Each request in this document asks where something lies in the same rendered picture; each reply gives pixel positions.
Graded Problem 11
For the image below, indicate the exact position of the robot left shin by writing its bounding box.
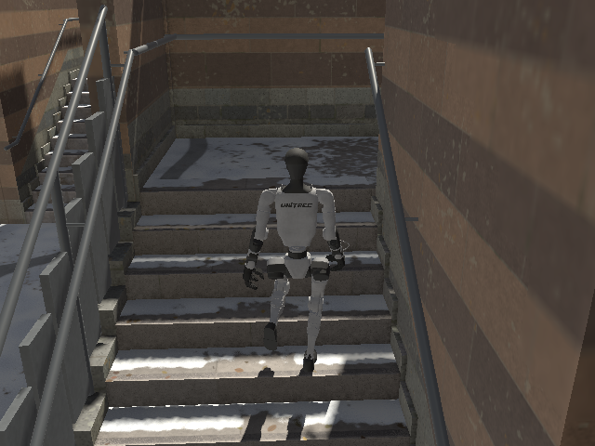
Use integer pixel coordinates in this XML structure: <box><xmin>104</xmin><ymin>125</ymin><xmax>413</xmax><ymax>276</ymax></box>
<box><xmin>270</xmin><ymin>280</ymin><xmax>285</xmax><ymax>326</ymax></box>

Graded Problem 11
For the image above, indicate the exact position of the robot left forearm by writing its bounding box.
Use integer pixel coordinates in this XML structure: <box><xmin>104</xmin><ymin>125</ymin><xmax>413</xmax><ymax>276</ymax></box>
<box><xmin>245</xmin><ymin>226</ymin><xmax>263</xmax><ymax>269</ymax></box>

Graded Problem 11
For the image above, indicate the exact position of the robot right hand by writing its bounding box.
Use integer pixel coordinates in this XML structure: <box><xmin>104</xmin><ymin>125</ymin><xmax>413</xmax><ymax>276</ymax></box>
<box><xmin>326</xmin><ymin>255</ymin><xmax>345</xmax><ymax>271</ymax></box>

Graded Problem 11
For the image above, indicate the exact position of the robot right forearm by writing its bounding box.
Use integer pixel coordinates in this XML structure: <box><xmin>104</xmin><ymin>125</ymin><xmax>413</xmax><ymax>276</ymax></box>
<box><xmin>327</xmin><ymin>227</ymin><xmax>344</xmax><ymax>259</ymax></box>

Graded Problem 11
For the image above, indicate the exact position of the right robot upper arm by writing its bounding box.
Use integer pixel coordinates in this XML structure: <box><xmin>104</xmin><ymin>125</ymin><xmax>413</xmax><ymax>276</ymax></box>
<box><xmin>316</xmin><ymin>189</ymin><xmax>337</xmax><ymax>241</ymax></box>

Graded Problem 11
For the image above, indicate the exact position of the robot left hand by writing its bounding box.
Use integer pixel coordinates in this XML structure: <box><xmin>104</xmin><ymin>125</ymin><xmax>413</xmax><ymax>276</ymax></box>
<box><xmin>243</xmin><ymin>266</ymin><xmax>264</xmax><ymax>290</ymax></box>

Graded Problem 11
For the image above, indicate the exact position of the robot right thigh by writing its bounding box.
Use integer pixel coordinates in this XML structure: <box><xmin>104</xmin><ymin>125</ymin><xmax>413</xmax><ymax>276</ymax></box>
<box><xmin>308</xmin><ymin>257</ymin><xmax>330</xmax><ymax>313</ymax></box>

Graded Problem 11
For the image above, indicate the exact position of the left robot upper arm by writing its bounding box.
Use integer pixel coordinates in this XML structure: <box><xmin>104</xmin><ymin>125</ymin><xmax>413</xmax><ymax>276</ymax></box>
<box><xmin>254</xmin><ymin>188</ymin><xmax>277</xmax><ymax>241</ymax></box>

